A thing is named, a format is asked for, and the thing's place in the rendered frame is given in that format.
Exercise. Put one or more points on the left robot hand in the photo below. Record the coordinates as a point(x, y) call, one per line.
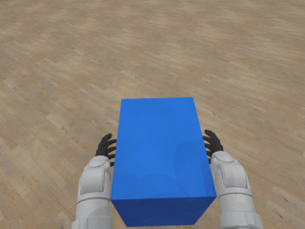
point(103, 149)

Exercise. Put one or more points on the right robot hand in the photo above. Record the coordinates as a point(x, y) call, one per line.
point(214, 146)

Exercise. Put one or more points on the left robot forearm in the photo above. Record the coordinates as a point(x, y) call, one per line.
point(94, 196)

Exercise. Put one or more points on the carton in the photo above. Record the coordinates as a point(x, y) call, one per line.
point(161, 172)

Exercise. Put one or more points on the right robot forearm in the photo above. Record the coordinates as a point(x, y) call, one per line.
point(234, 192)

